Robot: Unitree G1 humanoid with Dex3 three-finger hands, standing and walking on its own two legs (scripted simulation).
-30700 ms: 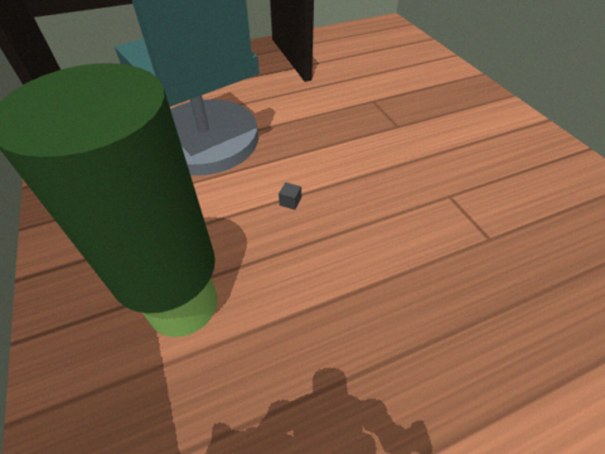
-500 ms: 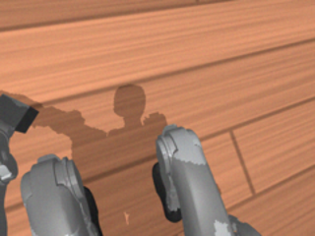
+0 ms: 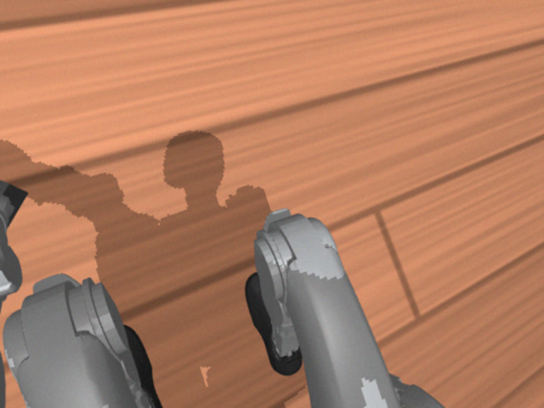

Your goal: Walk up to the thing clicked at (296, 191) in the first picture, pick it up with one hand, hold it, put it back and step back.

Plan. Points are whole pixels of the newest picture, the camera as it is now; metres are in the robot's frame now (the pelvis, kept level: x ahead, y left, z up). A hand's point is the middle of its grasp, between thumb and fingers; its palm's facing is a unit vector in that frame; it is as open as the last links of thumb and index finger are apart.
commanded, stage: approach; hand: left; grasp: from above
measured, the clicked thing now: out of the picture +0.46 +0.32 -0.28
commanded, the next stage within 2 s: rest palm in 0.80 s
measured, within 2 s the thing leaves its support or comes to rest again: neither
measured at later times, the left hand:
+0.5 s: hand out of the picture +0.44 +0.32 -0.19, palm faces -0.17 -0.38 -0.91, open 14.3 cm
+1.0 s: hand out of the picture +0.43 +0.31 -0.20, palm faces -0.25 -0.37 -0.90, open 14.2 cm
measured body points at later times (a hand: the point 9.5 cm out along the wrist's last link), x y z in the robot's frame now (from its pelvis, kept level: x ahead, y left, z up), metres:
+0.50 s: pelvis -0.01 +0.00 +0.00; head +0.26 +0.06 +0.36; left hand +0.45 +0.34 -0.14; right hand -0.01 -0.26 -0.07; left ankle +0.07 +0.14 -0.28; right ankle +0.11 -0.12 -0.28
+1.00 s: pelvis -0.01 +0.00 +0.01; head +0.27 +0.06 +0.36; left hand +0.44 +0.33 -0.15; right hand -0.01 -0.26 -0.08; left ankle +0.07 +0.14 -0.28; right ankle +0.11 -0.12 -0.28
